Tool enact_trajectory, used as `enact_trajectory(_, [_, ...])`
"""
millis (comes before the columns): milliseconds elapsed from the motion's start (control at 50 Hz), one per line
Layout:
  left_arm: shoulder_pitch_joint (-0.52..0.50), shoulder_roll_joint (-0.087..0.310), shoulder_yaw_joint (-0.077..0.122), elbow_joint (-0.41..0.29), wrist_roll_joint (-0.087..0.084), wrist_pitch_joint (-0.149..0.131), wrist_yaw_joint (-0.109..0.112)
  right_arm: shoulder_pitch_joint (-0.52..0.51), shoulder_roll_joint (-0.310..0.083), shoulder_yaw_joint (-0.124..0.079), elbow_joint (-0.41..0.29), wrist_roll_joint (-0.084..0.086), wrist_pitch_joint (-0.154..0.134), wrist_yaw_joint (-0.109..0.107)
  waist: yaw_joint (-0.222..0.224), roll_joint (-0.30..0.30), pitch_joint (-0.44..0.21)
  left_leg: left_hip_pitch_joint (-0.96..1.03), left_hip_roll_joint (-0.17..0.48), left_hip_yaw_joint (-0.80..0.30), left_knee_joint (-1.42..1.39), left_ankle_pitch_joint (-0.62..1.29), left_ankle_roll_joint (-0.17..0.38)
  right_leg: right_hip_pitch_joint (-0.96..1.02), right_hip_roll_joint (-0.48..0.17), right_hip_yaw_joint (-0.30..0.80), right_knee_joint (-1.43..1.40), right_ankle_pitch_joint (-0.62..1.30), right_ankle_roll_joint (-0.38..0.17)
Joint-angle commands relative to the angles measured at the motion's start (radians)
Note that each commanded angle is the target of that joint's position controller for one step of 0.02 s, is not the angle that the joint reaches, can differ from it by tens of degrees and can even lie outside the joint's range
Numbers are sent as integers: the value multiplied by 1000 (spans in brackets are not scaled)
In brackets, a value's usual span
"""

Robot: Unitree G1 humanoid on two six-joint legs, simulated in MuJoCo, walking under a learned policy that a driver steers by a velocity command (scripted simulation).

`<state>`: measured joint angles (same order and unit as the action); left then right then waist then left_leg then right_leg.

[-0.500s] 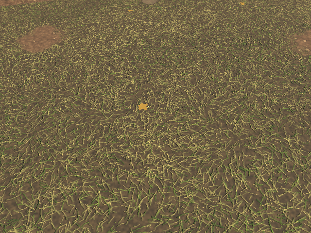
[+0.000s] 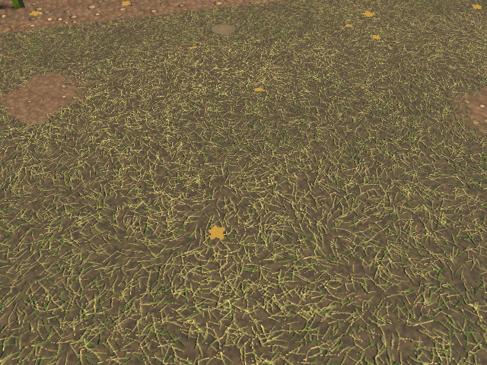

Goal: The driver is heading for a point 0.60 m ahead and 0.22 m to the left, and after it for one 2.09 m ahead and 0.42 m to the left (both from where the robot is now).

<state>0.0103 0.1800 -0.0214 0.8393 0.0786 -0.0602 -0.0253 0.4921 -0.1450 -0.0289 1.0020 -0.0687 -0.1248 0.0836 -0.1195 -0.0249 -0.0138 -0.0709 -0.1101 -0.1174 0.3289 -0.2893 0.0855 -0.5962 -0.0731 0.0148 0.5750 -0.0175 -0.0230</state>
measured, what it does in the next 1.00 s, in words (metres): walks ahead, turning left: right foot, then left foot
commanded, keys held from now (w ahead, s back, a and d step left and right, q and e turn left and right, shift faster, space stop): w+q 0.26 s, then q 0.72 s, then no key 0.02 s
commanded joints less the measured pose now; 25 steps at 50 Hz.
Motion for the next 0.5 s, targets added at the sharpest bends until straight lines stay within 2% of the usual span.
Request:
enact_trajectory(20, [-128,103,28,-84,-15,-16,16,72,-173,-48,-19,0,4,-7,38,92,53,45,317,-247,-22,458,183,28,18,-9,-89,-37,-19])
enact_trajectory(40, [-114,112,33,-80,-28,-22,18,60,-178,-54,-16,-3,7,-9,61,97,46,37,307,-241,2,526,160,113,29,-24,-130,-16,-42])
enact_trajectory(60, [-63,138,46,-64,-45,-30,21,42,-182,-57,-14,-7,10,-7,99,96,19,-7,274,-223,46,616,124,264,41,-39,-147,36,-74])
enact_trajectory(80, [52,184,67,-33,-64,-44,26,16,-175,-56,-28,-9,8,-4,149,82,-67,-96,212,-189,153,639,72,500,26,-34,-93,78,-130])
enact_trajectory(100, [238,239,78,0,-56,-60,34,27,-94,-33,-72,-12,-1,-4,198,-82,-273,-285,65,-112,438,408,-10,874,-141,145,-51,269,-297])
enact_trajectory(120, [446,214,66,50,-48,-57,33,111,6,-2,-92,-20,-14,-3,226,-279,-496,-604,-54,-45,719,-303,-69,1252,-420,604,-204,120,-497])
enact_trajectory(140, [451,184,77,80,-17,-61,39,-62,-112,-39,-90,1,-7,-5,270,-74,-174,-781,60,-56,886,-264,-37,1015,-392,596,-314,-218,-344])
enact_trajectory(160, [331,162,77,58,-30,-64,43,-104,-111,-43,-85,11,4,-28,219,-37,2,-772,127,-32,903,-153,-16,768,-344,441,-369,-401,-252])
enact_trajectory(180, [248,102,58,35,-42,-60,52,-89,-115,-46,-64,4,13,-49,174,-40,15,-700,168,-15,852,-74,-12,650,-305,347,-419,-371,-222])
enact_trajectory(200, [233,55,44,35,-46,-63,60,-88,-74,-35,-59,-11,18,-56,145,-46,14,-636,200,-20,814,-6,-1,590,-267,247,-441,-233,-201])
enact_trajectory(220, [217,34,41,24,-37,-64,67,-100,-41,-25,-57,-22,19,-53,134,-43,16,-599,213,-2,819,5,-6,552,-250,176,-458,-141,-201])
enact_trajectory(240, [217,32,45,23,-29,-69,72,-109,-27,-24,-57,-15,21,-45,132,-35,3,-591,214,11,802,9,-9,556,-232,113,-469,-87,-204])
enact_trajectory(260, [231,42,52,31,-22,-76,73,-135,-29,-23,-64,-3,20,-33,135,-31,8,-600,222,23,769,28,-16,551,-218,50,-478,-51,-204])
enact_trajectory(300, [241,66,63,38,-10,-89,68,-214,-40,-19,-102,11,17,-12,128,-30,22,-598,234,77,663,108,-42,517,-197,-76,-465,238,-218])
enact_trajectory(340, [263,105,79,52,-7,-98,63,-278,-43,-10,-142,16,22,3,119,-30,7,-549,235,129,545,168,-69,489,-186,-173,-437,527,-219])
enact_trajectory(360, [289,124,84,62,-4,-97,57,-296,-56,-9,-156,12,26,12,117,-15,4,-527,237,118,487,217,-71,481,-193,-197,-427,599,-214])
enact_trajectory(380, [289,148,91,63,-4,-98,50,-297,-71,-10,-164,14,28,16,106,-35,8,-510,231,116,458,246,-71,484,-198,-211,-419,632,-213])
enact_trajectory(400, [268,162,96,58,5,-97,41,-289,-82,-11,-168,15,33,18,90,-55,9,-481,228,107,461,269,-66,465,-202,-227,-410,638,-207])
enact_trajectory(420, [242,181,102,42,8,-97,36,-285,-99,-17,-177,16,38,18,79,-52,2,-454,216,111,484,272,-61,456,-201,-247,-388,636,-203])
enact_trajectory(460, [199,201,112,23,0,-102,38,-299,-142,-30,-194,18,39,7,62,-44,12,-448,214,98,455,250,-48,489,-218,-253,-357,593,-184])
enact_trajectory(500, [207,227,126,17,-13,-95,47,-317,-162,-37,-206,16,34,-2,72,-40,22,-442,193,116,404,173,-37,560,-230,-259,-301,553,-158])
